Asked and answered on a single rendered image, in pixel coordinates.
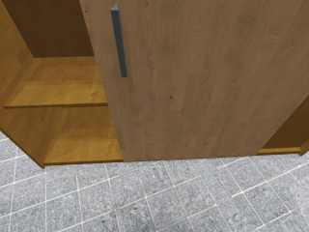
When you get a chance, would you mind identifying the wardrobe door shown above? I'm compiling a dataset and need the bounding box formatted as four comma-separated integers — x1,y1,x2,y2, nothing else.
262,95,309,149
79,0,309,161

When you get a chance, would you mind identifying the handle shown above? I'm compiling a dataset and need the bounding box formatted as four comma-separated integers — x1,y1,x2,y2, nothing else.
110,3,127,77

